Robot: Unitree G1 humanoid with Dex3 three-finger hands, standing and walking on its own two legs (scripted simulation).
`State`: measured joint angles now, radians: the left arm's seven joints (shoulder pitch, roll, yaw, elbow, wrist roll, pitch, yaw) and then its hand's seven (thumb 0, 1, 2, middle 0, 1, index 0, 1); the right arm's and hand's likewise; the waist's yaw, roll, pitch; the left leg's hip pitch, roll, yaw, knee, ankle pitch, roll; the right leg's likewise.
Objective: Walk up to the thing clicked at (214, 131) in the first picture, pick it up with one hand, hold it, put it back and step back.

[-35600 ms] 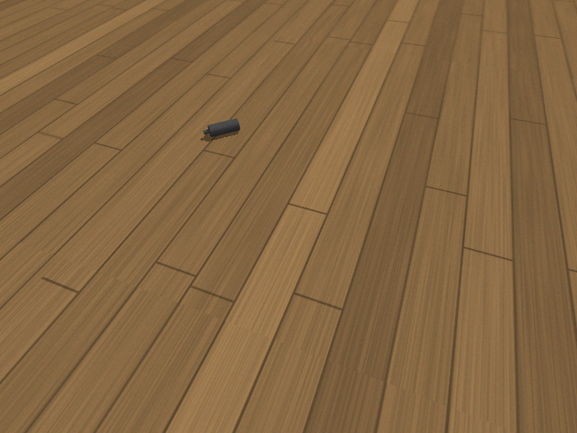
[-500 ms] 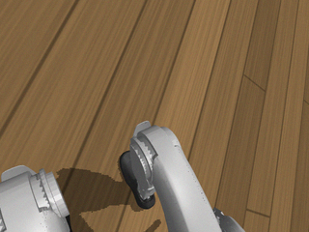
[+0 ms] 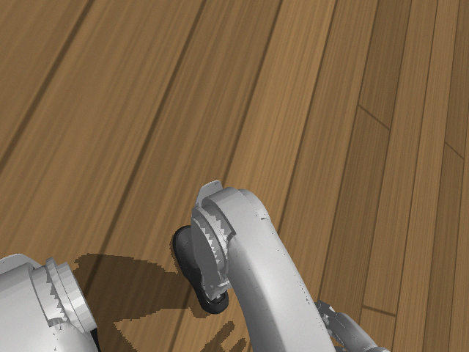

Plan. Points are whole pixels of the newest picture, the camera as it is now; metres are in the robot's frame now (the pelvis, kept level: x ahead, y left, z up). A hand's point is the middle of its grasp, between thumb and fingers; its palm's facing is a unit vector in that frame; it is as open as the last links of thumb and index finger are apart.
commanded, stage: rest palm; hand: left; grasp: from above
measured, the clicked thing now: out of the picture +0.51 +0.36 -0.28
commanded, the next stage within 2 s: close in 0.78 s
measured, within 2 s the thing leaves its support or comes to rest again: neither
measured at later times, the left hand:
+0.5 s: hand out of the picture +0.49 +0.33 -0.26, palm faces -0.45 -0.11 -0.88, open 13.7 cm
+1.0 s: hand out of the picture +0.49 +0.32 -0.27, palm faces -0.46 -0.12 -0.88, open 13.3 cm
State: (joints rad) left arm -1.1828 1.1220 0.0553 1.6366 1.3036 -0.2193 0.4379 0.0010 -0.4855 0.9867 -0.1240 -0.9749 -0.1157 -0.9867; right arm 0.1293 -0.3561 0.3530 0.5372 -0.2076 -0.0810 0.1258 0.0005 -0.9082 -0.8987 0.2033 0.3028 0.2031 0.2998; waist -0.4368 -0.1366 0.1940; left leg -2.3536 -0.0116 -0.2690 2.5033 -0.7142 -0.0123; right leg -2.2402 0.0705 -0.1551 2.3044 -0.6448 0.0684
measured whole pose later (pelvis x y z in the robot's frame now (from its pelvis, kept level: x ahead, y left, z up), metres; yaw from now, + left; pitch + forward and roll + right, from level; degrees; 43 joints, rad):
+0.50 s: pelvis +0.00 +0.00 +0.00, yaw -1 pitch +31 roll -17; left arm -1.19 1.13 0.04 1.68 1.30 -0.21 0.51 0.00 -0.46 0.99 -0.13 -1.00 -0.12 -1.01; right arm 0.13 -0.34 0.38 0.56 -0.21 -0.13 0.15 0.00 -0.91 -0.90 0.20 0.30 0.20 0.30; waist -0.45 -0.14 0.21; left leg -2.36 0.00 -0.27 2.51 -0.72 0.00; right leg -2.24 0.08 -0.16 2.30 -0.64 0.08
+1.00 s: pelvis +0.00 +0.00 +0.00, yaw -1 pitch +30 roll -17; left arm -1.17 1.13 0.04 1.66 1.29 -0.23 0.50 0.00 -0.40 0.97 -0.14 -1.03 -0.15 -1.03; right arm 0.11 -0.36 0.39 0.57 -0.22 -0.12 0.14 0.00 -0.91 -0.90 0.20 0.30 0.20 0.30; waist -0.44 -0.16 0.22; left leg -2.35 0.00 -0.29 2.52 -0.73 -0.01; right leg -2.23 0.08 -0.17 2.30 -0.64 0.07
